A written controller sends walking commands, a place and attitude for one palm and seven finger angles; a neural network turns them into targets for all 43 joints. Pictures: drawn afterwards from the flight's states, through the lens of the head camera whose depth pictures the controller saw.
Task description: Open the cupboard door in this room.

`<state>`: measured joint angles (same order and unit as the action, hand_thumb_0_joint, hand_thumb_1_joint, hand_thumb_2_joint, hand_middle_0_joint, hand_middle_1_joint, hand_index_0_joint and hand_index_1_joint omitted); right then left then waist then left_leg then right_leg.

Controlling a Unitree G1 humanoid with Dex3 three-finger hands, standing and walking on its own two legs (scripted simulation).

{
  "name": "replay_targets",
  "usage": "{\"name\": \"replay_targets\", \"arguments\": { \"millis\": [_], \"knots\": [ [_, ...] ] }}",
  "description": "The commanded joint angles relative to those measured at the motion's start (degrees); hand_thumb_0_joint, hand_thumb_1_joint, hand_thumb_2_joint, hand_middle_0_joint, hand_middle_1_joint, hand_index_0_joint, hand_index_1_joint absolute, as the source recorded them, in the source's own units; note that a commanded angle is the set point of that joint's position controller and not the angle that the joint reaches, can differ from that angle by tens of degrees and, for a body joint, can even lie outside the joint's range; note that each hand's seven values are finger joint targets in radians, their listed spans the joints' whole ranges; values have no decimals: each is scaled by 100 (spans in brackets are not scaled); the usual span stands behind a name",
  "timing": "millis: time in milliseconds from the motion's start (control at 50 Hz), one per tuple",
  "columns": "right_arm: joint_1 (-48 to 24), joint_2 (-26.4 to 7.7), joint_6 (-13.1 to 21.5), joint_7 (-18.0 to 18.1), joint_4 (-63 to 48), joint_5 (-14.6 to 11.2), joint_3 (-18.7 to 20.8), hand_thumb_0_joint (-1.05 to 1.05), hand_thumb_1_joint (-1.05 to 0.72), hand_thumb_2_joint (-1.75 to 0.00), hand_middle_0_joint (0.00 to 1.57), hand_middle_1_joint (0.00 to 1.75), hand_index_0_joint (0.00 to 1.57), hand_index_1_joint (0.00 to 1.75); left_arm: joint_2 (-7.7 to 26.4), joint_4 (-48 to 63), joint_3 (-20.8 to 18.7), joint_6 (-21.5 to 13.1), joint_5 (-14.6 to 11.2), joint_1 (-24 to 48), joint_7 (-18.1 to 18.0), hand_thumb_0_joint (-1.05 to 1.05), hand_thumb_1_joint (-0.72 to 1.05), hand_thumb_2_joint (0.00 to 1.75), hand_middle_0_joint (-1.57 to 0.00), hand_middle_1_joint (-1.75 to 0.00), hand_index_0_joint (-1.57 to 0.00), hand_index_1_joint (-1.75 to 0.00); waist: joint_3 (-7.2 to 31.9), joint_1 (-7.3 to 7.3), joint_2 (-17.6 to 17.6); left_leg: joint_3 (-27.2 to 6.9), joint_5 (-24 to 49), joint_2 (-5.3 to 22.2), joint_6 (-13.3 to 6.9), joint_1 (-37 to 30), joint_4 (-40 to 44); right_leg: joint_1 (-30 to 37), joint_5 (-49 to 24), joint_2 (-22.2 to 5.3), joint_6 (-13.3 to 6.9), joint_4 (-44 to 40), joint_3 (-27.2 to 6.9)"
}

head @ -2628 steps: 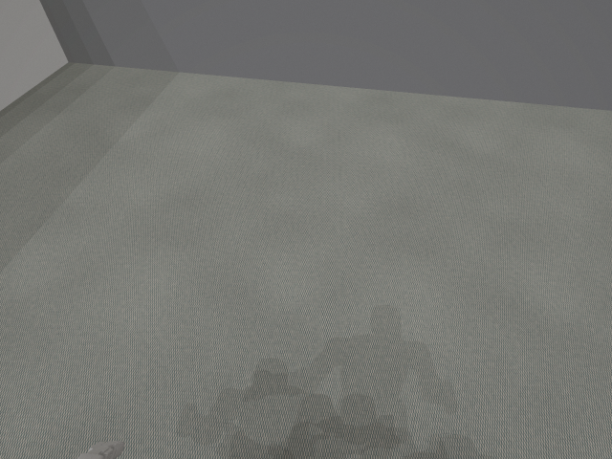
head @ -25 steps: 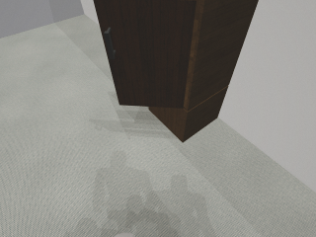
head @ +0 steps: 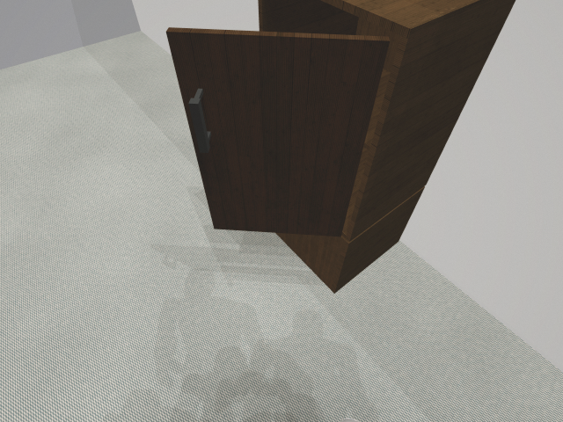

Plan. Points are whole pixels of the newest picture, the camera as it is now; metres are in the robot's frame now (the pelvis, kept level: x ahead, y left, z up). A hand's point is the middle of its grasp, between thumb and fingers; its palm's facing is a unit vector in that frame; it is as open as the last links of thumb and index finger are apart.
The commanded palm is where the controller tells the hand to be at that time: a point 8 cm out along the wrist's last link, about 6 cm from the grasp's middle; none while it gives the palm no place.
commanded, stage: come to a stop and stand still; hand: left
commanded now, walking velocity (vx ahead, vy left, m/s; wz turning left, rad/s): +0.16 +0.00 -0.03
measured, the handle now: (202, 121) +0.66 +0.21 +0.04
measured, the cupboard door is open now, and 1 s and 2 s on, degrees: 47 47 47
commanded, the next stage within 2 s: look again from close up in 1.64 s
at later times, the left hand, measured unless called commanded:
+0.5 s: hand (177, 405) +0.17 +0.19 -0.17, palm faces +0.04 -0.97 -0.25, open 7.4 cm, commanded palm none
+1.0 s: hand out of the picture +0.11 +0.18 -0.18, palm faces +0.06 -0.98 -0.16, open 7.4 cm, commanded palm none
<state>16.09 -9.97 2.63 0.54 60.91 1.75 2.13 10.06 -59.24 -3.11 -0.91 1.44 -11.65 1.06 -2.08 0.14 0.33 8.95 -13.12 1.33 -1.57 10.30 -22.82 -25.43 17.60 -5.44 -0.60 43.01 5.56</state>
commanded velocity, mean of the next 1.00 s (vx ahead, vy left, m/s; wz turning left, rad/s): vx -0.09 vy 0.03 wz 0.00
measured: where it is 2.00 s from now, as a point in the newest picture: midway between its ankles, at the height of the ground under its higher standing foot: outside the picture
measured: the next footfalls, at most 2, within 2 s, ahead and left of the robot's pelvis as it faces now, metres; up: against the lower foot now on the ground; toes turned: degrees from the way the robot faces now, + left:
right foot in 0.08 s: +0.12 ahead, -0.13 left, +0.00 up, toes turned -2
left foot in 0.28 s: +0.15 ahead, +0.11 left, +0.00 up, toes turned +5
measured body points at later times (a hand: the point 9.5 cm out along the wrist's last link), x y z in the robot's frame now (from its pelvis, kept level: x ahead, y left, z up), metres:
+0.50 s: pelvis +0.10 -0.01 -0.01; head +0.15 -0.02 +0.44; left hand +0.17 +0.24 -0.15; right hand +0.17 -0.25 -0.16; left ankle +0.11 +0.11 -0.74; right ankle +0.08 -0.12 -0.72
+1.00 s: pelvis +0.09 +0.00 +0.00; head +0.11 +0.02 +0.45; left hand +0.10 +0.23 -0.17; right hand +0.13 -0.23 -0.15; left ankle +0.06 +0.10 -0.74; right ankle +0.08 -0.12 -0.74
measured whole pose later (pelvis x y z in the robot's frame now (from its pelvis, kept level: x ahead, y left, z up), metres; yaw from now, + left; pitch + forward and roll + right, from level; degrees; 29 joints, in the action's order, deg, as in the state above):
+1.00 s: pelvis +0.09 +0.00 +0.00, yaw +1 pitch +0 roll +0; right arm 11.8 -9.0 -1.1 1.2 61.4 0.7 0.4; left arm 10.6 -62.5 -0.9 1.3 0.5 -12.5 -0.7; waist -2.1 1.8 2.1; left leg 1.6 -15.3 -0.7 -1.5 9.8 -25.0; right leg -11.0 13.1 -1.0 0.3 24.1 2.7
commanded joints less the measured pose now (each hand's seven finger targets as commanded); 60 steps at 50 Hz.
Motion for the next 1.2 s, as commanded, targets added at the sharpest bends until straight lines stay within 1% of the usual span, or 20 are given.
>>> {"name": "replay_targets", "arguments": {
  "millis": [0, 20, 60, 80, 140, 180, 220, 260, 320, 360, 440, 480, 520, 540, 600, 740, 800, 840, 880, 1180],
  "knots": [
    [139, -718, 13, 34, -118, -16, 126, 0, -90, -90, 20, 30, 20, 30, 323, 134, -45, -83, 17, -460, 3, 0, 90, 90, -20, -30, -20, -30, 65, 168, -457, -727, -385, 1132, -444, 565, 460, 1435, -436, 260, 16, -1247, 124],
    [131, -586, 10, 14, -113, -48, 90, 0, -90, -90, 20, 30, 20, 30, 532, 69, -90, -123, 16, -670, -26, 0, 90, 90, -20, -30, -20, -30, 40, 279, -40, -521, -554, 814, -243, 973, -52, 2028, -435, 104, -84, -1710, -214],
    [168, -350, 4, -45, -297, -69, 33, 0, -90, -90, 20, 30, 20, 30, 1327, -125, -236, -175, -15, -1354, -88, 0, 90, 90, -20, -30, -20, -30, 192, 486, 1573, 188, -2051, -73, 223, 2324, -2010, 3083, -436, -1703, -994, -2770, -2485],
    [-125, -491, -29, -15, -339, -81, 60, 0, -90, -90, 20, 30, 20, 30, 1279, -126, -229, -204, -38, -1409, -142, 0, 90, 90, -20, -30, -20, -30, 190, 612, 1584, -319, -2370, 121, 206, 2360, -2939, 2762, -500, -1905, -1329, -2990, -2834],
    [-99, -219, -120, 59, -191, -147, -28, 0, -90, -90, 20, 30, 20, 30, 777, 63, -79, -193, -17, -482, -265, 0, 90, 90, -20, -30, -20, -30, 219, 118, 904, -753, -1693, 308, 328, 1722, -2586, 2210, -4218, -1433, -1175, -2347, -1307],
    [277, -65, -208, 73, 5, -162, -83, 0, -90, -90, 20, 30, 20, 30, 854, 82, -57, -163, -48, -170, -296, 0, 90, 90, -20, -30, -20, -30, 571, -93, 702, -460, -800, 99, 450, 973, -1303, 2222, -5177, -1033, -900, -1846, -662],
    [505, -146, -247, 89, 152, -147, -41, 0, -90, -90, 20, 30, 20, 30, 816, 63, -34, -76, -111, -72, -320, 0, 90, 90, -20, -30, -20, -30, 668, -158, 535, -421, 1084, 103, 429, 73, -168, 1848, -4411, -688, -433, -1296, -417],
    [310, -749, -258, 132, -86, -92, 86, 0, -90, -90, 20, 30, 20, 30, 665, 196, -20, 65, -152, -271, -340, 0, 90, 90, -20, -30, -20, -30, 708, 14, -644, -1219, 4217, 1181, -153, -239, -303, 1256, -2119, -190, 62, -979, -148],
    [140, -999, -330, 217, -221, -63, 179, 0, -90, -90, 20, 30, 20, 30, 600, 355, -36, 256, -120, -145, -336, 0, 90, 90, -20, -30, -20, -30, 172, -64, -1339, -1710, 5836, 1780, -814, -321, -67, 510, 1164, 341, 116, 272, -222],
    [193, -1090, -367, 267, -275, -11, 221, 0, -90, -90, 20, 30, 20, 30, 627, 437, -84, 297, -130, 50, -323, 0, 90, 90, -20, -30, -20, -30, 360, -196, -1276, -1862, 6154, 1918, -1061, -683, -209, 144, 1804, 404, 88, 902, -541],
    [-342, -1212, -396, 255, -530, -13, 323, 0, -90, -90, 20, 30, 20, 30, 532, 450, -102, 267, -112, -258, -285, 0, 90, 90, -20, -30, -20, -30, 830, -21, -850, -1487, 4962, 1617, -790, -670, -475, 827, 635, 481, 20, -379, -435],
    [-489, -1174, -434, 208, -618, -75, 338, 0, -90, -90, 20, 30, 20, 30, 655, 446, -134, 238, -70, -575, -273, 0, 90, 90, -20, -30, -20, -30, 838, 143, -545, -1252, 3223, 1273, -431, -30, -761, 1667, -1010, 381, 5, -1486, -430],
    [-440, -597, -505, 103, -775, -140, 251, 0, -90, -90, 20, 30, 20, 30, 1253, 509, -178, 149, 28, -438, -305, 0, 90, 90, -20, -30, -20, -30, 477, 68, 1422, -429, -1322, -115, 304, 1043, -2071, 1739, -3595, -1399, -782, -2360, -2141],
    [-630, -568, -590, 83, -781, -146, 251, 0, -90, -90, 20, 30, 20, 30, 1284, 550, -129, 119, 6, -364, -292, 0, 90, 90, -20, -30, -20, -30, 313, 171, 967, -842, -2126, -193, 319, 987, -2936, 1203, -3721, -1688, -1144, -2501, -2205],
    [-711, -567, -609, 91, -652, -132, 196, 0, -90, -90, 20, 30, 20, 30, 990, 531, -59, 58, -27, -75, -331, 0, 90, 90, -20, -30, -20, -30, 226, -3, 1019, -1095, -1658, -77, 367, 1479, -3537, 1685, -4505, -1104, -1082, -2122, -1675],
    [-514, -427, -434, 42, -491, -156, 73, 0, -90, -90, 20, 30, 20, 30, 1155, 289, -68, -5, -45, -269, -314, 0, 90, 90, -20, -30, -20, -30, 489, 85, 697, -704, -810, -190, 415, 511, -756, 2192, -3936, -919, -833, -1998, -1571],
    [-235, -724, -300, 76, -350, -106, 75, 0, -90, -90, 20, 30, 20, 30, 872, 267, -2, 23, -125, -134, -263, 0, 90, 90, -20, -30, -20, -30, 524, 2, 23, -1258, 1041, 511, 106, -557, 121, 1275, -1900, -296, -203, -1877, -1110],
    [-471, -885, -286, 83, -385, -70, 40, 0, -90, -90, 20, 30, 20, 30, 649, 233, 52, 92, -81, -119, -256, 0, 90, 90, -20, -30, -20, -30, 312, 114, -263, -1575, 726, 905, -133, 205, 244, 1547, -661, 20, -2, -2093, -777],
    [-541, -808, -266, 95, -306, -73, -20, 0, -90, -90, 20, 30, 20, 30, 657, 101, 74, 150, -84, -76, -233, 0, 90, 90, -20, -30, -20, -30, 72, 128, -640, -1530, 279, 700, -60, 481, 560, 1695, -514, 63, -5, -2067, -730],
    [137, -571, -132, 173, 153, -111, -129, 0, -90, -90, 20, 30, 20, 30, 526, -405, 213, 77, -97, -470, -249, 0, 90, 90, -20, -30, -20, -30, -31, 64, -75, -1292, 655, 501, -5, 95, 673, 1688, -985, -36, -46, -2284, -832]
  ]
}}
